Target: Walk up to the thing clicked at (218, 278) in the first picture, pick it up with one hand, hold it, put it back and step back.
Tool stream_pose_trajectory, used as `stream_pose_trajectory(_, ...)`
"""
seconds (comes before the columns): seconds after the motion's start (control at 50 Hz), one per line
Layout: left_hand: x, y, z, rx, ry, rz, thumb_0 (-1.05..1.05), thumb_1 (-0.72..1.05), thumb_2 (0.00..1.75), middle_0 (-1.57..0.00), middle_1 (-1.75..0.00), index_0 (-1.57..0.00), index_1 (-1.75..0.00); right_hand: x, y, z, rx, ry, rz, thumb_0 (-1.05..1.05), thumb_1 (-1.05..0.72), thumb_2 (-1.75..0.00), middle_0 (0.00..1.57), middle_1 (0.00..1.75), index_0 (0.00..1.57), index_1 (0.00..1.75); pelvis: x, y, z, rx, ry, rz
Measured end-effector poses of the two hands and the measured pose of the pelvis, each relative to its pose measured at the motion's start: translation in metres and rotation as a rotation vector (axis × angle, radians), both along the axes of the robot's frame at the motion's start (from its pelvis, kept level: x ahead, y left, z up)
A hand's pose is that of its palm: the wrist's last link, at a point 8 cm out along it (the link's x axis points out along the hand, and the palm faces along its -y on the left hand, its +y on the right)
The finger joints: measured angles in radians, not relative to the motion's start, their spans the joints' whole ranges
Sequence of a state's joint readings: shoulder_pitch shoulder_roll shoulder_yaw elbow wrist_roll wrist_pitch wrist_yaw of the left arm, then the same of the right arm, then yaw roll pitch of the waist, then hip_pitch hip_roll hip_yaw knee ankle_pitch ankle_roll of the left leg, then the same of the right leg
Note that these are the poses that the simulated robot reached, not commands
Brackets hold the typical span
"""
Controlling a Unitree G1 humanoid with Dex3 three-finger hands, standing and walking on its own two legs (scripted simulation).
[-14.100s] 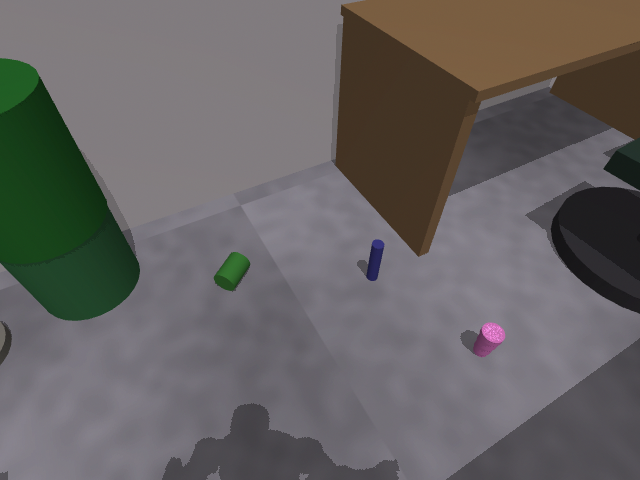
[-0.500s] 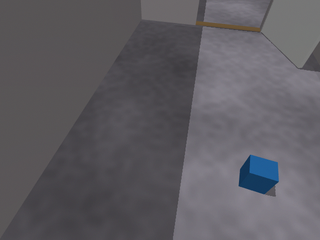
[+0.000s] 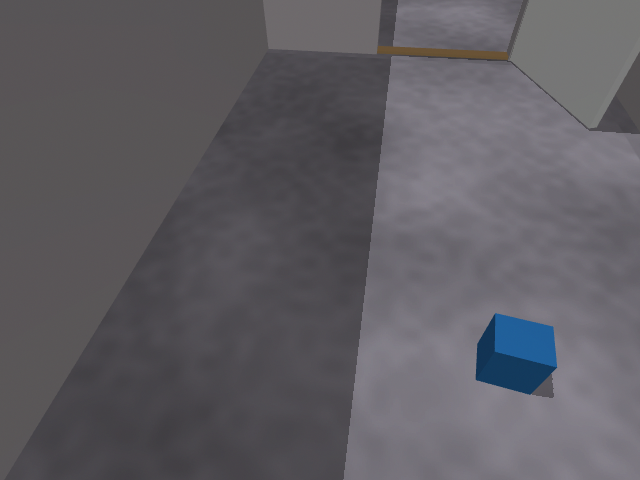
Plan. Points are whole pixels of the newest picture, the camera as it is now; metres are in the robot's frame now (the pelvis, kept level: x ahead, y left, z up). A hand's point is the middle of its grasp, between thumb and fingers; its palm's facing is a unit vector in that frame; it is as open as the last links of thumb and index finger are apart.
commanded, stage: walk up
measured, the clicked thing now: out of the picture -0.35 -0.86 -0.72
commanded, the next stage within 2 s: none
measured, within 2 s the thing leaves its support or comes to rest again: neither
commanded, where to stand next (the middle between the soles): +0.80 +0.07 m, yaw +2 degrees
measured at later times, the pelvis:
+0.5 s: pelvis +0.20 +0.04 +0.00, yaw +3 degrees
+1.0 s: pelvis +0.41 +0.01 +0.01, yaw +2 degrees
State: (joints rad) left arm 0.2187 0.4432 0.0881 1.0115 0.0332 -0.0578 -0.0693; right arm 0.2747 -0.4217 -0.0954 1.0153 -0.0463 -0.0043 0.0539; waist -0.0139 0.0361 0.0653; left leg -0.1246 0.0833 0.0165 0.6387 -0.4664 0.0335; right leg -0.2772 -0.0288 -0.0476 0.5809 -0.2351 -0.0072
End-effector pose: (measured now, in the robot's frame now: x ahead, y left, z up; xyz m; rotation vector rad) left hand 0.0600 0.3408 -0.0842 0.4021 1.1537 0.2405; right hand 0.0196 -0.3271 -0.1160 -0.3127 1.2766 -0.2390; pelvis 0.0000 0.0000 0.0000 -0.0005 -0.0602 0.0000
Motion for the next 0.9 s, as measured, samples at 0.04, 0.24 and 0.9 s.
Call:
stream_pose_trajectory(0.04,0.0,-0.004,0.001,0.014,-0.02,0.027,0.01,0.9,0.9,-0.2,-0.3,-0.2,-0.29,0.014,-0.008,-0.003,-0.006,0.02,0.007,0.01,-0.9,-0.9,0.2,0.3,0.2,0.3,0.012,-0.005,-0.002,-0.011,-0.006,0.01)
stream_pose_trajectory(0.24,0.02,-0.02,-0.002,-0.042,0.048,0.101,0.01,0.9,0.9,-0.2,-0.3,-0.21,-0.3,0.129,0.003,0.021,0.02,-0.067,0.115,0.01,-0.91,-0.9,0.2,0.3,0.2,0.3,0.081,-0.004,0.012,-0.042,0.005,0.04)
stream_pose_trajectory(0.9,0.37,-0.008,0.008,-0.006,-0.11,-0.005,0.01,0.9,0.9,-0.2,-0.3,-0.2,-0.29,0.407,0.023,-0.007,0.04,-0.089,0.11,0.01,-0.91,-0.9,0.2,0.3,0.2,0.3,0.369,0.01,-0.005,-0.003,0.002,0.029)
